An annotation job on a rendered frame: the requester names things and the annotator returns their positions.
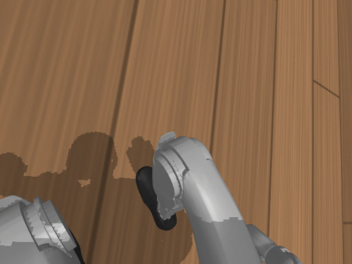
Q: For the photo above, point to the right robot foot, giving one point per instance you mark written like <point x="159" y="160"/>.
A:
<point x="149" y="197"/>

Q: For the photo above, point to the left robot foot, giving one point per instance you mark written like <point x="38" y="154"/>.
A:
<point x="77" y="250"/>

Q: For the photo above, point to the right robot arm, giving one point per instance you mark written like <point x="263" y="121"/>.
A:
<point x="281" y="255"/>

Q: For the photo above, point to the right robot hand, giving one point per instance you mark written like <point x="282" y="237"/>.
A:
<point x="262" y="242"/>

